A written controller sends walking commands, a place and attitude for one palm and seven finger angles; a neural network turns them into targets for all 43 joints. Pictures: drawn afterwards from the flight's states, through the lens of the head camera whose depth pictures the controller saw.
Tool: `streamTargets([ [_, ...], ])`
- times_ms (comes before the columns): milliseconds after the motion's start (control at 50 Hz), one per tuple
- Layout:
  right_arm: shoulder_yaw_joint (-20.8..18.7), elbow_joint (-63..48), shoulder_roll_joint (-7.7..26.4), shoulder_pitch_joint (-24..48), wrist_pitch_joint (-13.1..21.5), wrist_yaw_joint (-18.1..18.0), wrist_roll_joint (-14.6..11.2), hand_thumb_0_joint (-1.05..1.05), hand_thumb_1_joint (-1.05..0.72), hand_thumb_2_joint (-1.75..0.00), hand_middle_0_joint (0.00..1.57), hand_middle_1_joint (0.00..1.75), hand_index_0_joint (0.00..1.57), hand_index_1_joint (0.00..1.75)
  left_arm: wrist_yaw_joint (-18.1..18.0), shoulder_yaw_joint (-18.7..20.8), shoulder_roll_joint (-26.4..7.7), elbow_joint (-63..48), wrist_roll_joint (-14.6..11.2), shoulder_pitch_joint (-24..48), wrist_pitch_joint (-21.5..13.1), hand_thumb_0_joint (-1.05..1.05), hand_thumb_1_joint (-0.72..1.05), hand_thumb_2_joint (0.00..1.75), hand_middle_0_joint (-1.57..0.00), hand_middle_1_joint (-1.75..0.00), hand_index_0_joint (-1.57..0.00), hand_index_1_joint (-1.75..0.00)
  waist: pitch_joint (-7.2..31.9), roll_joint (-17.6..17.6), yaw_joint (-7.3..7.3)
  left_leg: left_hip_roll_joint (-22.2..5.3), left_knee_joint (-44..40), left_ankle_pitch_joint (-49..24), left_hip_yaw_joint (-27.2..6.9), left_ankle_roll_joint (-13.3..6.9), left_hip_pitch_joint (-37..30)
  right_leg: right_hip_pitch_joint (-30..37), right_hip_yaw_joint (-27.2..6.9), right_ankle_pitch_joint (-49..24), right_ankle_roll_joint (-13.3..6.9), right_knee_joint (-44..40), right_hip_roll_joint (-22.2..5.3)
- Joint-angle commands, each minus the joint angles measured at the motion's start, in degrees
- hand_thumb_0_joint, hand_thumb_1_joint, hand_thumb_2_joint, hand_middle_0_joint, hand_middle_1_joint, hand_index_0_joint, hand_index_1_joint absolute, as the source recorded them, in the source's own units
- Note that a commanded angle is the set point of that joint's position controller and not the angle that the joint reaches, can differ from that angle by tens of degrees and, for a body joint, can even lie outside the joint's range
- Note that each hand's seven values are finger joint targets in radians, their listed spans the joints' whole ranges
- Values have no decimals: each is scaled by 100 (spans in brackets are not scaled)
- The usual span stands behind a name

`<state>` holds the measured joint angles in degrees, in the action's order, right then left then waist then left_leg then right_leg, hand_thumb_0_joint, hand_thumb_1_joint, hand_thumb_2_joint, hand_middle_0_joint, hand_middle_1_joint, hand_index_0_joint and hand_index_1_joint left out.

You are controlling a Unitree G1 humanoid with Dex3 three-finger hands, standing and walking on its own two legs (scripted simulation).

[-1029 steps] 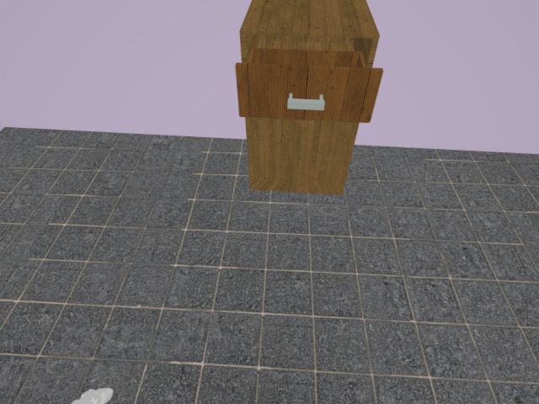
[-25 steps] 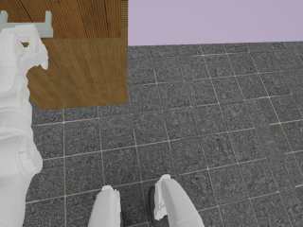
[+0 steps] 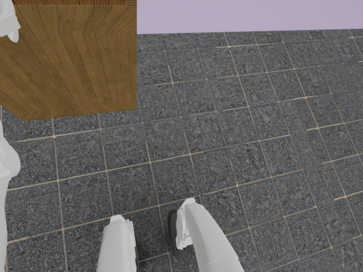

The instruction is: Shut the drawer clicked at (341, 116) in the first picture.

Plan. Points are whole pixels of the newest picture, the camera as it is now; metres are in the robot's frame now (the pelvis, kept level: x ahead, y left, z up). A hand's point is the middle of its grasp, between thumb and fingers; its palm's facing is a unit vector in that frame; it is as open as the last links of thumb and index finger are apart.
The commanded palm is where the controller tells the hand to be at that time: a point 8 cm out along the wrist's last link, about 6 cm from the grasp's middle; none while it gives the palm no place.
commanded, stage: push the drawer shut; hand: left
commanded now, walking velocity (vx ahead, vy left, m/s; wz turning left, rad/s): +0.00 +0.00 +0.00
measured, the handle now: out of the picture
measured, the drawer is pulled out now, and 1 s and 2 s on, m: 0.00 0.00 0.00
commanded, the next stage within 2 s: pull the fist back off the drawer in 0.20 s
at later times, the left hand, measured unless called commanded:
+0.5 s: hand (5, 12) +0.59 +0.22 +0.06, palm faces +0.02 -1.00 -0.05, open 3.3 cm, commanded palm +0.62 +0.22 +0.07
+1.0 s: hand (10, 13) +0.58 +0.21 +0.07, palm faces +0.04 -1.00 -0.03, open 3.3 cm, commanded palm +0.56 +0.23 +0.07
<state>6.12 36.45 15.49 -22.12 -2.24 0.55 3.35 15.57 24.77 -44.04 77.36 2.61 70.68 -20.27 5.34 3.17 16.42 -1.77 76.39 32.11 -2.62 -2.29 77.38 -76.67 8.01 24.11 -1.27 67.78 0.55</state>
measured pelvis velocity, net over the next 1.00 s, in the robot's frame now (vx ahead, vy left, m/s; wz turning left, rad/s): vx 0.01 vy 0.01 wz -0.02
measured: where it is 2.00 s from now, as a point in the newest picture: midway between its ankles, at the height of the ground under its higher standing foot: (155, 254)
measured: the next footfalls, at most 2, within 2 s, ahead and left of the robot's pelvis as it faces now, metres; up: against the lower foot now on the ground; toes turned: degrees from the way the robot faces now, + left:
none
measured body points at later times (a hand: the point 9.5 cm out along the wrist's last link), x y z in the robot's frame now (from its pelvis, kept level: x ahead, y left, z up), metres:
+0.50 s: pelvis -0.02 +0.01 -0.01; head +0.20 +0.06 +0.38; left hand +0.58 +0.28 +0.07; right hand -0.06 -0.25 -0.09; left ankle +0.01 +0.09 -0.61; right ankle +0.06 -0.12 -0.61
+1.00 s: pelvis +0.01 +0.01 +0.02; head +0.21 +0.04 +0.42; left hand +0.57 +0.26 +0.08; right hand -0.02 -0.24 -0.08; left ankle +0.01 +0.09 -0.61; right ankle +0.06 -0.12 -0.61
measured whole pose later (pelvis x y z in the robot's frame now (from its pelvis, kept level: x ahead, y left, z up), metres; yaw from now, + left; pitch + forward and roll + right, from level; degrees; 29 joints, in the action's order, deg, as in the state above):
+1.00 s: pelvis +0.01 +0.01 +0.02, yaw -1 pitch +31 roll -6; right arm 5.1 34.7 14.9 -23.9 -3.3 2.8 3.0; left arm 12.8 26.9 -37.3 67.0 -0.3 59.9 -18.3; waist 6.5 3.6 14.9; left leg -2.3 71.9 32.2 -0.8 -3.1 71.0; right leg -71.0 6.0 23.4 -0.4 63.3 1.5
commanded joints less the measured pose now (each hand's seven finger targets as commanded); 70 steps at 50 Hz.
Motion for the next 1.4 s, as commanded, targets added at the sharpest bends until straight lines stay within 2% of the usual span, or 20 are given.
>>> streamTargets([
  [0, -395, 12, 1283, -1453, 41, -80, 13, 0, -90, -90, 20, 30, 20, 30, -271, 32, -1228, -1514, -240, 3804, -280, 0, 90, 90, -140, -160, -140, -160, 3430, 1717, 574, -71, -868, -2140, -583, 49, -2759, 1311, -452, -772, 0, -663, 221],
  [140, -319, 115, 1336, -1458, 172, -157, 13, 0, -90, -90, 20, 30, 20, 30, -299, -234, -1111, -1394, -226, 4107, -116, 0, 90, 90, -140, -160, -140, -160, 3233, 1951, 731, -101, -954, -1718, -679, 66, -2766, 903, -374, -488, 12, -653, 208],
  [220, -301, 165, 1367, -1480, 290, -189, 24, 0, -90, -90, 20, 30, 20, 30, -346, -299, -1136, -1692, -225, 4373, -142, 0, 90, 90, -140, -160, -140, -160, 3513, 2231, 767, -143, -976, -1776, -790, 112, -3089, 731, -338, -511, 11, -599, 204],
  [280, -285, 221, 1355, -1438, 356, -191, 17, 0, -90, -90, 20, 30, 20, 30, -390, -383, -978, -1547, -241, 4336, -68, 0, 90, 90, -140, -160, -140, -160, 3302, 2111, 818, -142, -1001, -1500, -754, 85, -2933, 720, -355, -401, 27, -669, 210],
  [380, -230, 147, 1371, -1438, 401, -197, 3, 0, -90, -90, 20, 30, 20, 30, -400, -231, -1277, -1271, -162, 4149, 40, 0, 90, 90, -140, -160, -140, -160, 3148, 1780, 778, -103, -999, -1068, -661, -5, -2314, 1014, -413, -167, 32, -693, 195],
  [440, -239, 107, 1374, -1462, 393, -168, 20, 0, -90, -90, 20, 30, 20, 30, -386, -185, -1349, -1355, -99, 4197, 22, 0, 90, 90, -140, -160, -140, -160, 3245, 2035, 716, -97, -1015, -1168, -721, 46, -2514, 890, -377, -224, 0, -634, 195],
  [480, -229, 73, 1369, -1476, 379, -158, 30, 0, -90, -90, 20, 30, 20, 30, -380, -61, -1466, -1253, -106, 4087, 46, 0, 90, 90, -140, -160, -140, -160, 3171, 1794, 691, -92, -983, -1102, -700, 16, -2299, 1031, -394, -189, 7, -640, 196],
  [540, -275, 22, 1361, -1517, 343, -114, 42, 0, -90, -90, 20, 30, 20, 30, -352, -59, -1428, -1474, -77, 4145, 1, 0, 90, 90, -140, -160, -140, -160, 3404, 1968, 647, -93, -991, -1303, -760, 65, -2560, 979, -365, -294, -11, -601, 202],
  [720, -408, -111, 1320, -1544, 142, 48, 36, 0, -90, -90, 20, 30, 20, 30, -289, 224, -1246, -2090, -197, 3129, -51, 0, 90, 90, -140, -160, -140, -160, 3783, 2112, 218, -163, -1198, -2082, -886, 245, -3509, 1077, -279, -626, -48, -636, 225],
  [880, -493, -309, 1193, -1407, -48, 150, -33, 0, -90, -90, 20, 30, 20, 30, -281, 353, -894, -2280, -341, 1417, -118, 0, 90, 90, -140, -160, -140, -160, 3476, 1384, -179, -107, -1343, -2475, -455, 111, -3169, 2138, -419, -994, -34, -918, 253],
  [920, -529, -294, 1178, -1371, -82, 162, -30, 0, -90, -90, 20, 30, 20, 30, -305, 321, -768, -2393, -365, 1338, -214, 0, 90, 90, -140, -160, -140, -160, 3415, 1410, -173, -117, -1349, -2727, -456, 135, -3334, 2082, -413, -1159, -35, -911, 244],
  [1020, -583, -307, 1134, -1339, -154, 140, -46, 0, -90, -90, 20, 30, 20, 30, -310, 318, -458, -2057, -523, 1002, -343, 0, 90, 90, -140, -160, -140, -160, 2993, 877, -143, -67, -1332, -2829, -290, 69, -2990, 2372, -480, -1525, -8, -941, 241],
  [1060, -598, -305, 1127, -1338, -190, 131, -45, 0, -90, -90, 20, 30, 20, 30, -268, 378, -562, -2081, -528, 988, -426, 0, 90, 90, -140, -160, -140, -160, 3054, 770, -165, -52, -1273, -2918, -232, 49, -2876, 2559, -531, -1729, -6, -903, 236],
  [1080, -615, -332, 1121, -1342, -215, 122, -44, 0, -90, -90, 20, 30, 20, 30, -248, 449, -641, -2144, -517, 890, -480, 0, 90, 90, -140, -160, -140, -160, 3173, 820, -221, -41, -1262, -3064, -203, 56, -2919, 2688, -554, -1896, -11, -876, 227],
  [1140, -724, -652, 1074, -1263, -292, 185, -107, 0, -90, -90, 20, 30, 20, 30, -158, 526, -565, -3599, -687, -91, -646, 0, 90, 90, -140, -160, -140, -160, 4472, 1550, -751, -63, -1497, -4722, -251, 246, -4422, 3305, -548, -2707, -44, -956, 218],
  [1180, -795, -846, 1021, -1155, -316, 210, -211, 0, -90, -90, 20, 30, 20, 30, -76, 398, -307, -4500, -914, -1014, -526, 0, 90, 90, -140, -160, -140, -160, 4846, 1518, -929, -78, -1705, -5569, -251, 324, -5092, 3837, -530, -3268, -26, -1210, 242],
  [1220, -826, -925, 979, -1076, -307, 213, -317, 0, -90, -90, 20, 30, 20, 30, -10, 231, 107, -4796, -1190, -1847, -219, 0, 90, 90, -140, -160, -140, -160, 4488, 1001, -929, -86, -1926, -5657, -207, 244, -5043, 4184, -496, -3620, 11, -1462, 243],
  [1280, -832, -1005, 935, -799, -191, 107, -450, 0, -90, -90, 20, 30, 20, 30, -57, 223, 341, -5233, -1491, -2358, 125, 0, 90, 90, -140, -160, -140, -160, 3723, 248, -930, 7, -2302, -4396, 39, 43, -4320, 4935, -590, -3640, 70, -1800, 208],
  [1320, -821, -1005, 884, -642, -77, 40, -478, 0, -90, -90, 20, 30, 20, 30, -209, 220, 457, -5546, -1555, -2592, 112, 0, 90, 90, -140, -160, -140, -160, 3297, 414, -987, 41, -2510, -3988, 122, 51, -4410, 4952, -603, -3332, 58, -1964, 207],
  [1380, -807, -942, 789, -427, 80, -4, -491, 0, -90, -90, 20, 30, 20, 30, -319, -288, 1098, -5796, -1594, -3056, -68, 0, 90, 90, -140, -160, -140, -160, 2548, 447, -971, 26, -2762, -3985, 140, 96, -4697, 4799, -547, -2987, 53, -2148, 221],
])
